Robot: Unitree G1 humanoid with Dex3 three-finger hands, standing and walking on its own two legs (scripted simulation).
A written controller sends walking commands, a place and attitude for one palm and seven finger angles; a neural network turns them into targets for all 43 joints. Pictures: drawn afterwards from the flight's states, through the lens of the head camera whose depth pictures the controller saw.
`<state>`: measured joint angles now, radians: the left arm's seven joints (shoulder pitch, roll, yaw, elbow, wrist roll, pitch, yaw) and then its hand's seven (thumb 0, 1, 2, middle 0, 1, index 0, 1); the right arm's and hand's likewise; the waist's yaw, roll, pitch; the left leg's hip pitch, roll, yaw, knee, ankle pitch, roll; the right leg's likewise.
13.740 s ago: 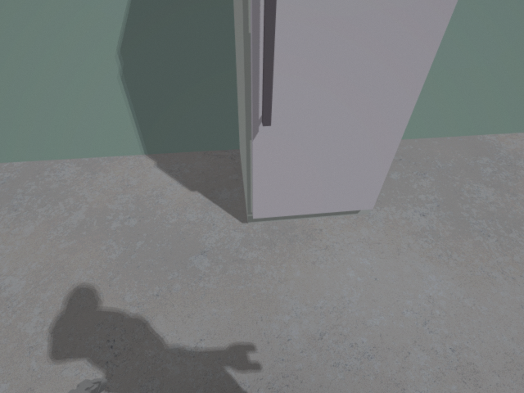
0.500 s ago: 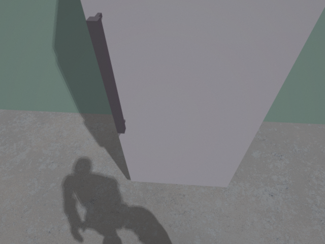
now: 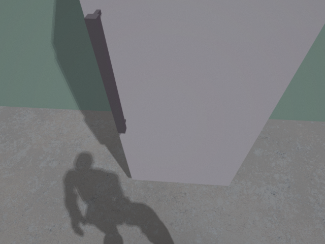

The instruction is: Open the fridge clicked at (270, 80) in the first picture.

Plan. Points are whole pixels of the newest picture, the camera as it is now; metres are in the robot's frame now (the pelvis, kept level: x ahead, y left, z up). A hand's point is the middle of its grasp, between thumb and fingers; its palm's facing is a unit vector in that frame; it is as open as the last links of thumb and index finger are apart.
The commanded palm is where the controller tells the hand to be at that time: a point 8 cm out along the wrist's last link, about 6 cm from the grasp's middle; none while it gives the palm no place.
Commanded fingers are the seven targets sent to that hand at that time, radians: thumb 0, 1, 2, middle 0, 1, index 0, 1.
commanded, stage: shuffle to correct the standing spot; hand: left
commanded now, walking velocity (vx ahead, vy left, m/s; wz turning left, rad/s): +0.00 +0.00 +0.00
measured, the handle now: (112, 83) +0.55 +0.20 +0.09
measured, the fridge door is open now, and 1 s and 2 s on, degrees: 0 0 0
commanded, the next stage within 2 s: come to a stop and stand still in 0.36 s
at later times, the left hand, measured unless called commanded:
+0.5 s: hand out of the picture +0.06 +0.19 -0.18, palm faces +0.09 -0.98 -0.19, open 7.3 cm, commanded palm none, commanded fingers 0.00 0.90 0.90 -0.20 -0.30 -0.20 -0.30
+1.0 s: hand out of the picture +0.10 +0.22 -0.17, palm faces +0.04 -0.96 -0.27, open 7.4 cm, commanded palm none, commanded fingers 0.00 0.90 0.90 -0.20 -0.30 -0.20 -0.30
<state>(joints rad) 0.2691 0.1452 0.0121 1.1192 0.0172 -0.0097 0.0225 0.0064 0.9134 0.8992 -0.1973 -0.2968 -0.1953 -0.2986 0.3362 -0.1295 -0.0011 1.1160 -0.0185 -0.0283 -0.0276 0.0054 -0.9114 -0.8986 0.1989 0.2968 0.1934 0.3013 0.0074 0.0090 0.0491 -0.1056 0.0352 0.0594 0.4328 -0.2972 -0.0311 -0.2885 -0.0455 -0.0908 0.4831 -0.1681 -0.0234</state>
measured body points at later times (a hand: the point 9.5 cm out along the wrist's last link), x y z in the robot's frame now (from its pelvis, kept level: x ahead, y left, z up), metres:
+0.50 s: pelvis +0.06 +0.02 -0.01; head +0.09 +0.01 +0.44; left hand +0.06 +0.24 -0.17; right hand -0.01 -0.18 -0.17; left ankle -0.03 +0.13 -0.71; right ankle +0.06 -0.09 -0.74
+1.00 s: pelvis +0.07 +0.02 -0.01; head +0.11 +0.00 +0.44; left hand +0.10 +0.27 -0.15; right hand +0.12 -0.20 -0.17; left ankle +0.11 +0.16 -0.74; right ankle +0.07 -0.06 -0.74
